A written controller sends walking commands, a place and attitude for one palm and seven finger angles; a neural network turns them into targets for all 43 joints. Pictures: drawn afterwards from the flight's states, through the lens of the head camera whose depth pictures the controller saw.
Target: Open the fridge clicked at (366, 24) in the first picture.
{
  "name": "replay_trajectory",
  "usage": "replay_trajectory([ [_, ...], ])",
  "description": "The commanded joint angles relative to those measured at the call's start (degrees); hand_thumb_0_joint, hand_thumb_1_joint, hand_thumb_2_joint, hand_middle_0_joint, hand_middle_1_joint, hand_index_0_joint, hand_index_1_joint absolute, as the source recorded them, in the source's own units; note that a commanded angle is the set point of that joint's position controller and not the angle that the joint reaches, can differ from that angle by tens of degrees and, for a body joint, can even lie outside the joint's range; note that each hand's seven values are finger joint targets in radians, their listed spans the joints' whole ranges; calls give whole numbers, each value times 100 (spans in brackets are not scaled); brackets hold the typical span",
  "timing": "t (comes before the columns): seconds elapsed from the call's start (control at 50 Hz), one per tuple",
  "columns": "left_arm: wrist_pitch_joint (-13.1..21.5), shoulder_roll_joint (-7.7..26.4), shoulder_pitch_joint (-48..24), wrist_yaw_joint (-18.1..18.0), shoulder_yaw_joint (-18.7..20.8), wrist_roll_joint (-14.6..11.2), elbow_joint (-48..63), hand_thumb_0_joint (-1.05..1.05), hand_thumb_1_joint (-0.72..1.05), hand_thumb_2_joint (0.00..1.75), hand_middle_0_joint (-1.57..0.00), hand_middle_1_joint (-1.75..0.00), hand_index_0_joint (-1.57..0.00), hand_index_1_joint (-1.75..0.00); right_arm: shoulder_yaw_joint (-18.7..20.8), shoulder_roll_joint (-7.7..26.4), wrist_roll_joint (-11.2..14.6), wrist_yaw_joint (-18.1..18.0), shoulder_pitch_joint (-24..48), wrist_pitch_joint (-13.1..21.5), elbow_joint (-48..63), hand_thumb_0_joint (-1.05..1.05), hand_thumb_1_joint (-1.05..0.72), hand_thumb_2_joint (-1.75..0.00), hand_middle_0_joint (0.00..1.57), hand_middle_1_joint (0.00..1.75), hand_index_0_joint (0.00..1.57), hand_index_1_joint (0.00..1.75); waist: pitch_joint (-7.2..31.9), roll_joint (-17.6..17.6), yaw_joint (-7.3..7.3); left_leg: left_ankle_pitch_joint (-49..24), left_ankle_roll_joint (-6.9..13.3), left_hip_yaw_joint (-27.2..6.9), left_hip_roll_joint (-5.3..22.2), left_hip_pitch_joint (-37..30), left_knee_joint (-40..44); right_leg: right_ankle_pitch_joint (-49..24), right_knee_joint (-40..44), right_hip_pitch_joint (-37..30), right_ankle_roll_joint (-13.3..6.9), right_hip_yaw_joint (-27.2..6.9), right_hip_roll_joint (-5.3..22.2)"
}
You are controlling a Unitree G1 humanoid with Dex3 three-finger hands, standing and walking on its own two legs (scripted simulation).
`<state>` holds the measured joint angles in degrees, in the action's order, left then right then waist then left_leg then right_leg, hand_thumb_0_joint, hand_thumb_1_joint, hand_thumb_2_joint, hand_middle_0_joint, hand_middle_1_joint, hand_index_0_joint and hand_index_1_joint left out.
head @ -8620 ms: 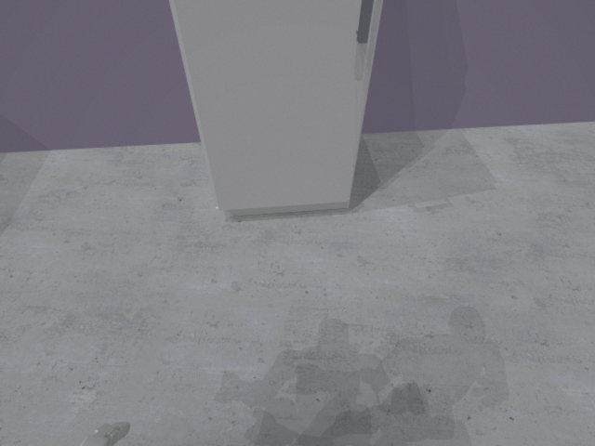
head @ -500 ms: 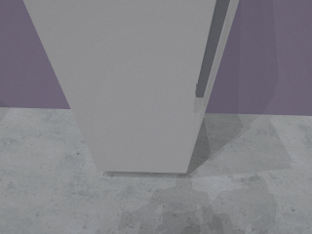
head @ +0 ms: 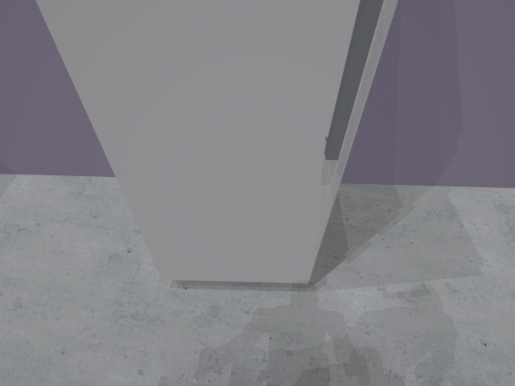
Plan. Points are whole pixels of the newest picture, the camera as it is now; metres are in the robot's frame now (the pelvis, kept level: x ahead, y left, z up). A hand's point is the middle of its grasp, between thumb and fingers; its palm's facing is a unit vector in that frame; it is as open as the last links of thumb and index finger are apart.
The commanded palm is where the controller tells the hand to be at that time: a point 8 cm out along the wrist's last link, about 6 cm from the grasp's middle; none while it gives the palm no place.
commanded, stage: look again from close up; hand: right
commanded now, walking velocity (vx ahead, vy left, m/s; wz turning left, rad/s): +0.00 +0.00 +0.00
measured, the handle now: (350, 64) +0.59 -0.12 +0.23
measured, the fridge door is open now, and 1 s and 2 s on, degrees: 0 0 0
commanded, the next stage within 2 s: shuffle to correct the standing spot in 0.90 s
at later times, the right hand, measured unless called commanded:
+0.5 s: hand out of the picture +0.07 -0.24 -0.16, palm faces -0.01 +0.95 -0.31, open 7.4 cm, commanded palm none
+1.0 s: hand out of the picture +0.08 -0.24 -0.16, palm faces -0.01 +0.95 -0.32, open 7.4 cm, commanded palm none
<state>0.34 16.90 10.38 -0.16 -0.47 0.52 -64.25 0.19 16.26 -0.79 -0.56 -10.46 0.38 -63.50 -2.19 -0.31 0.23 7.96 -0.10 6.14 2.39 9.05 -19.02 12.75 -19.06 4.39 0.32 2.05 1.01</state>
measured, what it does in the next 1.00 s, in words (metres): stands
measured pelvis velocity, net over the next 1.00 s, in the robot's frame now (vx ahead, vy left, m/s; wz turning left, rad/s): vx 0.02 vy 0.00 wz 0.00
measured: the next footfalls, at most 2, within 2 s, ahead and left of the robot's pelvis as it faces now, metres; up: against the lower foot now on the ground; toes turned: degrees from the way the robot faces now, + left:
right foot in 1.54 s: +0.11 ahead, -0.11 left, +0.00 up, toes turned -9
left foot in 1.90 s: +0.23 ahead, +0.13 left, +0.00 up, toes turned +5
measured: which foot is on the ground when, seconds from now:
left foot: down 0.00-1.00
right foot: down 0.00-1.00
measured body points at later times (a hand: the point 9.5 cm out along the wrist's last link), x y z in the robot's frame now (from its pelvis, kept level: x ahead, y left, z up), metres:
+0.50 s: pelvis +0.01 +0.00 +0.00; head +0.02 +0.00 +0.45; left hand +0.08 +0.29 -0.14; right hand +0.07 -0.29 -0.14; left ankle +0.03 +0.12 -0.75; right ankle -0.03 -0.12 -0.75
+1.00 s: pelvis +0.02 +0.00 +0.00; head +0.02 +0.00 +0.45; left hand +0.08 +0.29 -0.13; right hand +0.08 -0.29 -0.14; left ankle +0.03 +0.12 -0.75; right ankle -0.03 -0.12 -0.75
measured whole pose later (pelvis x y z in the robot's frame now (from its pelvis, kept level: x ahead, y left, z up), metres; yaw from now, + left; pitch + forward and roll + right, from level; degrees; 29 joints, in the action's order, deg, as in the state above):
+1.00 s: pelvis +0.02 +0.00 +0.00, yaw +0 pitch -2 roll +0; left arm 0.7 18.9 8.4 -0.2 -0.6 0.5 -63.9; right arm 0.2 18.6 -0.8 -0.1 -8.5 0.6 -63.6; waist -1.8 -0.1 0.3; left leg 8.3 -0.3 6.1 2.2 7.2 -17.2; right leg 12.9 -16.8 2.3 0.3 2.1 1.1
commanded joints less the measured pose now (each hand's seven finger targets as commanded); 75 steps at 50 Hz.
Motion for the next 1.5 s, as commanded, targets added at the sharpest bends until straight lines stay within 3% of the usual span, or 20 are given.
replay_trajectory([
  [0.0, 130, 1043, -92, -63, 191, 18, 277, 0, 90, 90, -20, -30, -20, -30, 184, 1068, -13, -54, 116, 134, 312, 0, -90, -90, 20, 30, 20, 30, 148, 46, 8, -280, 93, -685, 624, -428, 298, -544, 467, 568, -99, -523, 645],
  [0.28, 151, 1141, -211, -73, 199, 16, 300, 0, 90, 90, -20, -30, -20, -30, 192, 1181, -11, -54, 203, 163, 319, 0, -90, -90, 20, 30, 20, 30, 295, 34, 7, -856, 122, -680, 654, -555, 255, -997, 431, 373, -103, -515, 684],
  [0.98, 170, 1346, -361, -83, 208, 15, 340, 0, 90, 90, -20, -30, -20, -30, 209, 1379, -9, -28, 373, 159, 315, 0, -90, -90, 20, 30, 20, 30, 344, 40, 8, -1071, 122, -669, 669, -670, 315, -1227, 536, 207, -99, -524, 720],
  [1.02, 113, 865, -178, -68, 83, 40, 221, 0, 90, 90, -20, -30, -20, -30, 89, 892, 13, -42, 124, 100, 177, 0, -90, -90, 20, 30, 20, 30, 389, 34, 10, -669, 38, -630, 656, -663, 352, -919, 513, 189, -34, -453, 699],
  [1.06, 44, 562, 88, -52, 17, 66, 131, 0, 90, 90, -20, -30, -20, -30, 33, 613, -6, -54, -99, 28, 96, 0, -90, -90, 20, 30, 20, 30, 339, 31, 12, 22, 1, -590, 598, -564, 275, -362, 459, 248, -9, -392, 671],
  [1.12, -3, 558, 257, -38, 37, 86, 69, 0, 90, 90, -20, -30, -20, -30, 45, 593, -41, -28, -194, -34, 95, 0, -90, -90, 20, 30, 20, 30, -108, 51, 2, 972, 6, -583, 496, -108, 110, 579, 455, 490, -55, -387, 655],
  [1.2, 13, 489, 446, -56, 86, 76, 43, 0, 90, 90, -20, -30, -20, -30, 63, 407, -64, 9, -440, -17, 83, 0, -90, -90, 20, 30, 20, 30, -595, -128, 17, 1054, 37, -450, 337, 283, -271, 850, 401, 693, -194, -514, 786],
  [1.26, 57, 374, 656, -93, 120, 55, -2, 0, 90, 90, -20, -30, -20, -30, 91, 287, -64, 20, -750, 31, 37, 0, -90, -90, 20, 30, 20, 30, -635, -138, 30, 799, 113, -426, 302, 260, -497, 498, 103, 720, -273, -486, 825],
  [1.32, 111, 61, 744, -142, 115, 45, 47, 0, 90, 90, -20, -30, -20, -30, 198, 299, -58, -22, -1315, 86, -116, 0, -90, -90, 20, 30, 20, 30, -489, 460, 163, 139, 375, -893, 644, -502, -390, 63, -977, 1321, -161, 36, 455],
  [1.36, 101, -176, 640, -149, 135, 47, 198, 0, 90, 90, -20, -30, -20, -30, 321, 533, -44, -81, -1947, 117, -249, 0, -90, -90, 20, 30, 20, 30, -383, 1288, 329, -178, 848, -1793, 1397, -1183, 120, 1230, -2160, 2244, -29, 517, 192],
  [1.38, 116, -199, 437, -147, 150, 47, 300, 0, 90, 90, -20, -30, -20, -30, 354, 459, -57, -107, -2109, 145, -270, 0, -90, -90, 20, 30, 20, 30, -438, 1312, 422, -479, 1106, -2080, 1617, -1242, 264, 1852, -2774, 2590, -34, 414, 301],
  [1.4, 145, -260, 309, -134, 172, 34, 383, 0, 90, 90, -20, -30, -20, -30, 353, 361, -85, -125, -2133, 167, -272, 0, -90, -90, 20, 30, 20, 30, -459, 1089, 422, -714, 1272, -2143, 1747, -1217, 273, 2026, -3121, 2766, -51, 297, 377],
  [1.42, 168, -346, 316, -110, 183, 19, 405, 0, 90, 90, -20, -30, -20, -30, 349, 280, -107, -143, -2025, 182, -236, 0, -90, -90, 20, 30, 20, 30, -431, 872, 352, -737, 1311, -1963, 1790, -1083, 204, 2129, -3026, 2707, -76, 200, 497],
  [1.44, 186, -428, 508, -96, 205, -4, 384, 0, 90, 90, -20, -30, -20, -30, 345, 211, -117, -147, -1769, 182, -155, 0, -90, -90, 20, 30, 20, 30, -383, 730, 155, -562, 1240, -1775, 1744, -685, 33, 2073, -2598, 2306, -102, 119, 586],
  [1.46, 198, -528, 926, -78, 216, -17, 250, 0, 90, 90, -20, -30, -20, -30, 338, 162, -101, -136, -1410, 177, -62, 0, -90, -90, 20, 30, 20, 30, -312, 576, -137, -190, 1039, -1368, 1537, -80, -200, 1585, -1840, 1497, -108, 252, 562],
  [1.48, 237, -596, 1681, -78, 219, -2, 11, 0, 90, 90, -20, -30, -20, -30, 332, 60, -59, -111, -1055, 157, 34, 0, -90, -90, 20, 30, 20, 30, -111, 260, -509, 141, 700, -750, 1065, 642, -876, 616, -801, 274, -103, 417, 399],
])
